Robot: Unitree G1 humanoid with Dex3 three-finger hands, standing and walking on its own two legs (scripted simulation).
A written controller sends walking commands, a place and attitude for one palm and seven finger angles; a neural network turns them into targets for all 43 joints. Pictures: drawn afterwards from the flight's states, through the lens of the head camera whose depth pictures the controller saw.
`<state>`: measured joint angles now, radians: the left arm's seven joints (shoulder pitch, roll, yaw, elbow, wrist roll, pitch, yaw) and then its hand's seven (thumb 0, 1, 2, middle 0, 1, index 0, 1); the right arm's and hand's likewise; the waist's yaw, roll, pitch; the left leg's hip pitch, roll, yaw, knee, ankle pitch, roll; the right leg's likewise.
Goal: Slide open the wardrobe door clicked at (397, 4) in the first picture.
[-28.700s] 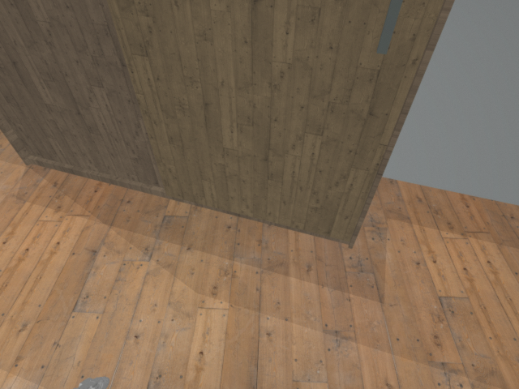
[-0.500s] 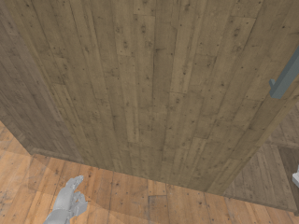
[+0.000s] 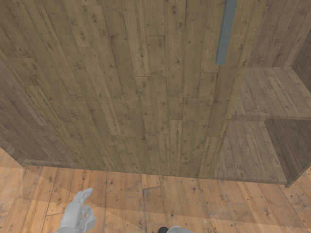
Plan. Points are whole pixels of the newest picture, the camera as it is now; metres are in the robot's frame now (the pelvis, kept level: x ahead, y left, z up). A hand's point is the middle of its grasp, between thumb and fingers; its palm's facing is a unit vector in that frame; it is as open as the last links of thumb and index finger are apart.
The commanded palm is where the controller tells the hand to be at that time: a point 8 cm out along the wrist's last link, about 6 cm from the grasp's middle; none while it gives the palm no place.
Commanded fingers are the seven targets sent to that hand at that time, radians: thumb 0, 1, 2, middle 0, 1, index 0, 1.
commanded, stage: step back with the hand held close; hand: right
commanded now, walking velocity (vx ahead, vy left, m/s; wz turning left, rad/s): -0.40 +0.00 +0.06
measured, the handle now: (225, 21) +0.58 -0.21 +0.28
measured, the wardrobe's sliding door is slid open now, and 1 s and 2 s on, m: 0.46 0.46 0.46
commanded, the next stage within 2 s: stop stepping back and stand still in 0.18 s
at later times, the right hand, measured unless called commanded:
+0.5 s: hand out of the picture -0.04 -0.39 +0.22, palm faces +0.39 +0.84 -0.37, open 7.5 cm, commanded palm -0.07 -0.44 +0.20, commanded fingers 0.00 -0.90 -0.90 0.20 0.30 0.20 0.30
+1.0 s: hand out of the picture -0.26 -0.54 +0.22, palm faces +0.54 +0.75 -0.38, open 7.4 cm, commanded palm -0.30 -0.56 +0.20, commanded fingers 0.00 -0.90 -0.90 0.20 0.30 0.20 0.30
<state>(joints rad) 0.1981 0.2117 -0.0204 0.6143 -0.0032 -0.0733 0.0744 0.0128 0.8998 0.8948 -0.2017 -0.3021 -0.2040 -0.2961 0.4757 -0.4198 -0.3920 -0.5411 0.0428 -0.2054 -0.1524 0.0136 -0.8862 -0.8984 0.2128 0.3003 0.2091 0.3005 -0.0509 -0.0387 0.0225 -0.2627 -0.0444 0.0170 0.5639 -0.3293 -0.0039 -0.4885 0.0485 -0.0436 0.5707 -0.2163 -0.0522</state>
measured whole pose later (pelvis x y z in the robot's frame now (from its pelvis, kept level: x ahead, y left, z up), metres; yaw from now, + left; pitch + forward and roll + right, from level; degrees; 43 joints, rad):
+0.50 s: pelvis -0.22 -0.15 +0.00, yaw +3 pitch -2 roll +0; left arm 0.30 0.07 -0.01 0.60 -0.01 -0.12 -0.07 0.01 0.90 0.89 -0.20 -0.30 -0.21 -0.30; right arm 0.50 -0.52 -0.51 -0.80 0.08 -0.19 -0.09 0.02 -0.89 -0.90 0.21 0.30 0.20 0.30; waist -0.04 0.17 0.00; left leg -0.23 -0.02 0.07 0.68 -0.46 0.17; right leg -0.73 0.10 -0.03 1.24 -0.48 0.03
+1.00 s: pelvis -0.43 -0.26 +0.00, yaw -1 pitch -3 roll +3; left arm 0.24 0.19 0.02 0.68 -0.01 -0.04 0.04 0.01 0.90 0.90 -0.20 -0.30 -0.20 -0.30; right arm 0.45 -0.47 -0.46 -0.52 0.05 -0.19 -0.13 0.01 -0.88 -0.90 0.22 0.30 0.21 0.30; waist -0.05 0.00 -0.07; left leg -0.21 -0.07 0.09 0.61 -0.36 0.10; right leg -0.68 -0.05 0.02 1.42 -0.37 0.01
